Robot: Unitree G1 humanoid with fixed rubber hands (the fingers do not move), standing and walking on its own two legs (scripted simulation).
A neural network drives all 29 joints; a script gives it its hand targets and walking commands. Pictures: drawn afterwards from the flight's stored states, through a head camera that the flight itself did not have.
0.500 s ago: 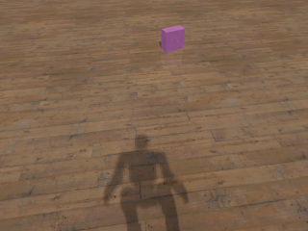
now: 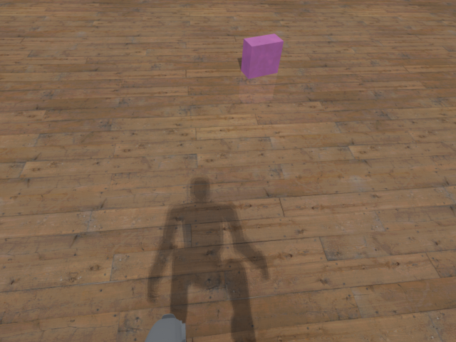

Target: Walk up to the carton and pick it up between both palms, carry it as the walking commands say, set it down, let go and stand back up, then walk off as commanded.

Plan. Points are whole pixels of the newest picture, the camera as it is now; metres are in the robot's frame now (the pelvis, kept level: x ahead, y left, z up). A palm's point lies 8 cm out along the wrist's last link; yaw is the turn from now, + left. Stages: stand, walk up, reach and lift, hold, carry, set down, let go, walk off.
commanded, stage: walk up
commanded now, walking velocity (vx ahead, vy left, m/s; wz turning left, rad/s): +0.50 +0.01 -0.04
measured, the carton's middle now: (261, 56) +2.28 -0.25 -0.64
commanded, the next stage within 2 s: none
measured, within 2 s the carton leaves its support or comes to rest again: neither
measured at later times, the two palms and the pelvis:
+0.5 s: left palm (107, 242) +0.36 +0.29 -0.13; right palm (316, 292) +0.26 -0.18 -0.11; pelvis +0.29 +0.06 +0.01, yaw +1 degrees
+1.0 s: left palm (154, 194) +0.48 +0.20 -0.10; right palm (325, 154) +0.66 -0.28 -0.12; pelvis +0.54 -0.04 +0.02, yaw -3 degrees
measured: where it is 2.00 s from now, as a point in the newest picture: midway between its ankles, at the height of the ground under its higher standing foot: (233, 189)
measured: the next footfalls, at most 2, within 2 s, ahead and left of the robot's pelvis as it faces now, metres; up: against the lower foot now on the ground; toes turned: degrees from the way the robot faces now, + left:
left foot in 0.16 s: +0.32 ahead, +0.19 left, +0.00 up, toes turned +12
right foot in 0.70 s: +0.53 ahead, -0.15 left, +0.00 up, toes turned -10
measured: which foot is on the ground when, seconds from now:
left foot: up 0.00-0.14, down 0.16-0.70, up 0.72-1.00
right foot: down 0.00-0.16, up 0.18-0.68, down 0.70-1.00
